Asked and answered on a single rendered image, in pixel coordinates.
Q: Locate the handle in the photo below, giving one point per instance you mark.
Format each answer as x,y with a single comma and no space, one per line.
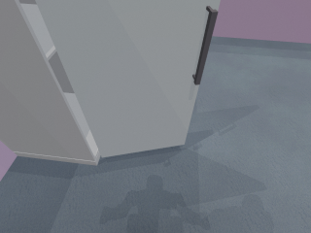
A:
209,29

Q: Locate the fridge door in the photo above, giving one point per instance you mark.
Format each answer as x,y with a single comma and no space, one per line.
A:
130,64

